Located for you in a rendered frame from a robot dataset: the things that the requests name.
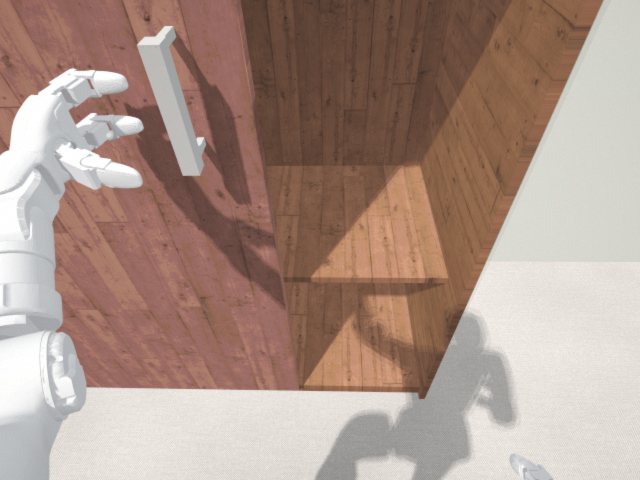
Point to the left robot forearm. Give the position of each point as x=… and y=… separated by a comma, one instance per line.
x=30, y=190

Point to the wardrobe door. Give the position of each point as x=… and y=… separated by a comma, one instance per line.
x=178, y=283

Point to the robot right hand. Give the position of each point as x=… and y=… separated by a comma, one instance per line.
x=528, y=470

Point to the robot left hand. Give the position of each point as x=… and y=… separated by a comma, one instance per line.
x=44, y=125

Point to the left robot upper arm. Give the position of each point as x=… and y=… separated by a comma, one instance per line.
x=41, y=383

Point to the handle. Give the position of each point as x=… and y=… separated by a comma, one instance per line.
x=158, y=62

